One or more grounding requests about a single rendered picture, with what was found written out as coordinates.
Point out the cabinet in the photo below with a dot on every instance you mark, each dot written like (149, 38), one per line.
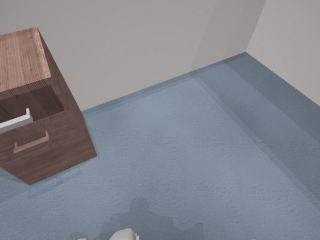
(27, 64)

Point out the drawer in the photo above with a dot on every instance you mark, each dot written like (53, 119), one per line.
(42, 102)

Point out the handle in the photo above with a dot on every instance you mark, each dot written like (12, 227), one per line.
(32, 146)
(16, 122)

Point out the left robot thigh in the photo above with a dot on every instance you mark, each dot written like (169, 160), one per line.
(125, 234)

